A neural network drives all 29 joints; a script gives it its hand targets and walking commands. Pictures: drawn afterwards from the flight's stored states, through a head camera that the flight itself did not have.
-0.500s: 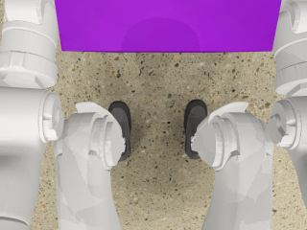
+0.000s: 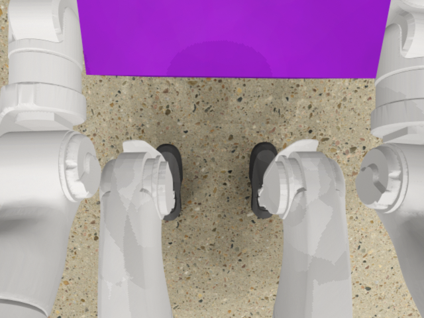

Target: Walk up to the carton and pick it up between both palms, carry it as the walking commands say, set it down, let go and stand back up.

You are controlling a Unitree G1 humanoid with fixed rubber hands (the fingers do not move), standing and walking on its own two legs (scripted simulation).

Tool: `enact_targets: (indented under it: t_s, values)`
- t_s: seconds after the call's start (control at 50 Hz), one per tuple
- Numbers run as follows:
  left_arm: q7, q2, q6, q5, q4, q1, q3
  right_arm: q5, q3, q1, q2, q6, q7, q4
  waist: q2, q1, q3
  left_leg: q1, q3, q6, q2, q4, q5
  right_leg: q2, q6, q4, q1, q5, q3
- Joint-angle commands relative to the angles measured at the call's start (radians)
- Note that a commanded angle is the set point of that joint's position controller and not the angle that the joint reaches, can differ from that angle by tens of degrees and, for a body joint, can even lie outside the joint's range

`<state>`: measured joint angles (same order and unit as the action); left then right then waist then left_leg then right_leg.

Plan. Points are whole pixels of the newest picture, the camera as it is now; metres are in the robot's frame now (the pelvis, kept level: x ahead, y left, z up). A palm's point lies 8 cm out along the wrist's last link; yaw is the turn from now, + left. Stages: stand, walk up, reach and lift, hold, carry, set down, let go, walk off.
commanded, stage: reach and lift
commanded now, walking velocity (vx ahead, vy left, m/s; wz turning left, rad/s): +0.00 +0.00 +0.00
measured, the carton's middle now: out of the picture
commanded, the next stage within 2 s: none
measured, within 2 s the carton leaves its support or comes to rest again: neither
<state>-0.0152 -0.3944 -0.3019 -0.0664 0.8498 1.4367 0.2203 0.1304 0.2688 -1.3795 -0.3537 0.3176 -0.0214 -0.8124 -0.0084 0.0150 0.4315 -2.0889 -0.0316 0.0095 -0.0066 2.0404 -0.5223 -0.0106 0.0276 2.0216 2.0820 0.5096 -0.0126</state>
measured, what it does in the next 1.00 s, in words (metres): rises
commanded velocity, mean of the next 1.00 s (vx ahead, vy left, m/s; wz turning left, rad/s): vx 0.00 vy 0.00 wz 0.00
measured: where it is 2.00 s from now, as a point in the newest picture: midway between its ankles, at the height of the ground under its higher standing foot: (216, 193)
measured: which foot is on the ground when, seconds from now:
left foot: down 0.00-1.00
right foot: down 0.00-1.00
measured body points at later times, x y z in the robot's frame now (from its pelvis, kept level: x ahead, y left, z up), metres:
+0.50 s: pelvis -0.01 +0.00 +0.05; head +0.35 +0.01 +0.31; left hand +0.56 +0.19 -0.08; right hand +0.55 -0.20 -0.08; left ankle +0.13 +0.12 -0.38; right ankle +0.14 -0.13 -0.38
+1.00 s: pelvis -0.02 +0.00 +0.10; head +0.33 +0.01 +0.37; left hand +0.54 +0.20 -0.01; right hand +0.53 -0.20 -0.01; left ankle +0.13 +0.12 -0.38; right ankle +0.14 -0.13 -0.38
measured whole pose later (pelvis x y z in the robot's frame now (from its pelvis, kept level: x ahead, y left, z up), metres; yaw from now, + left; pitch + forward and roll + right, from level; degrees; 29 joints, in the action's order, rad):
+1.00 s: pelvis -0.02 +0.00 +0.10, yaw +0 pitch +25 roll -1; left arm 0.03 -0.31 -0.43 0.02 0.62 1.32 0.32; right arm 0.02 0.42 -1.29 -0.29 0.45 0.06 -0.60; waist -0.01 0.01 0.50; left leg -1.71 -0.02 0.01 0.02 1.69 -0.44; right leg -0.02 0.04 1.68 1.70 0.42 -0.04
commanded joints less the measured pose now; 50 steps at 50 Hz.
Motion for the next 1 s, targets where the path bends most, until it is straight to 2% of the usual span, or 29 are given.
enact_targets:
  t_s: [0.0, 0.08, 0.14, 0.22, 0.32, 0.42, 0.52, 0.6, 0.64, 0.7, 0.8, 0.9, 0.98]
  values:
    - [0.264, 1.015, -0.004, -0.115, -0.266, 0.632, -0.406, 0.108, -0.419, -0.705, 1.004, -0.016, 0.231, 0.313, 0.036, 0.004, -1.966, 0.691, 0.094, -0.021, 0.11, -0.178, 0.278, -0.105, -0.015, -0.149, -0.683, -0.3, 0.106]
    - [0.264, 1.012, -0.027, -0.137, -0.318, 0.667, -0.436, 0.115, -0.437, -0.724, 0.986, 0.01, 0.234, 0.36, 0.036, 0.026, -2.092, 0.788, 0.09, -0.015, 0.114, -0.181, 0.328, -0.105, -0.018, -0.163, -0.749, -0.341, 0.112]
    - [0.259, 1.037, -0.038, -0.155, -0.391, 0.681, -0.459, 0.123, -0.455, -0.74, 1.0, 0.021, 0.229, 0.433, 0.042, 0.031, -2.201, 0.843, 0.092, -0.016, 0.124, -0.198, 0.365, -0.106, -0.013, -0.181, -0.807, -0.384, 0.109]
    - [0.262, 1.039, -0.059, -0.123, -0.352, 0.668, -0.429, 0.089, -0.422, -0.713, 1.011, 0.045, 0.235, 0.386, 0.031, 0.033, -2.101, 0.785, 0.093, -0.021, 0.123, -0.242, 0.261, -0.105, -0.018, -0.226, -0.778, -0.29, 0.1]
    - [0.287, 1.064, -0.074, -0.072, -0.262, 0.616, -0.371, 0.04, -0.371, -0.659, 1.053, 0.067, 0.266, 0.28, 0.025, 0.024, -1.956, 0.726, 0.097, -0.026, 0.123, -0.302, 0.144, -0.104, -0.021, -0.285, -0.716, -0.175, 0.096]
    - [0.303, 1.081, -0.072, -0.06, -0.286, 0.627, -0.347, 0.035, -0.37, -0.674, 1.09, 0.069, 0.281, 0.296, 0.016, 0.006, -1.974, 0.738, 0.103, -0.028, 0.13, -0.33, 0.179, -0.107, -0.014, -0.317, -0.735, -0.204, 0.096]
    - [0.308, 1.088, -0.081, -0.071, -0.343, 0.638, -0.375, 0.041, -0.395, -0.66, 1.111, 0.08, 0.283, 0.334, 0.014, -0.003, -2.087, 0.806, 0.104, -0.025, 0.136, -0.363, 0.214, -0.116, -0.011, -0.346, -0.801, -0.239, 0.095]
    - [0.307, 1.095, -0.097, -0.089, -0.383, 0.623, -0.415, 0.049, -0.42, -0.635, 1.104, 0.093, 0.288, 0.368, 0.025, 0.006, -2.22, 0.912, 0.098, -0.018, 0.14, -0.389, 0.252, -0.121, -0.011, -0.367, -0.864, -0.268, 0.094]
    - [0.308, 1.097, -0.104, -0.083, -0.373, 0.604, -0.408, 0.038, -0.407, -0.622, 1.089, 0.099, 0.293, 0.365, 0.029, 0.015, -2.196, 0.926, 0.096, -0.015, 0.141, -0.4, 0.264, -0.122, -0.013, -0.38, -0.855, -0.274, 0.098]
    - [0.306, 1.126, -0.106, -0.098, -0.43, 0.609, -0.434, 0.047, -0.437, -0.631, 1.098, 0.1, 0.295, 0.428, 0.032, 0.023, -2.256, 0.975, 0.091, -0.016, 0.147, -0.416, 0.291, -0.124, -0.012, -0.397, -0.899, -0.302, 0.092]
    - [0.301, 1.115, -0.114, -0.095, -0.439, 0.609, -0.442, 0.041, -0.44, -0.618, 1.097, 0.111, 0.298, 0.426, 0.024, 0.019, -2.22, 0.996, 0.085, -0.02, 0.145, -0.463, 0.242, -0.123, -0.014, -0.438, -0.913, -0.257, 0.084]
    - [0.312, 1.132, -0.118, -0.068, -0.389, 0.568, -0.408, 0.018, -0.414, -0.583, 1.118, 0.116, 0.313, 0.366, 0.019, 0.011, -2.119, 0.997, 0.08, -0.025, 0.141, -0.517, 0.176, -0.121, -0.017, -0.489, -0.896, -0.185, 0.081]
    - [0.322, 1.153, -0.113, -0.06, -0.39, 0.55, -0.394, 0.007, -0.405, -0.556, 1.145, 0.113, 0.323, 0.35, 0.014, 0.01, -2.1, 1.019, 0.08, -0.026, 0.142, -0.546, 0.182, -0.124, -0.017, -0.521, -0.911, -0.188, 0.081]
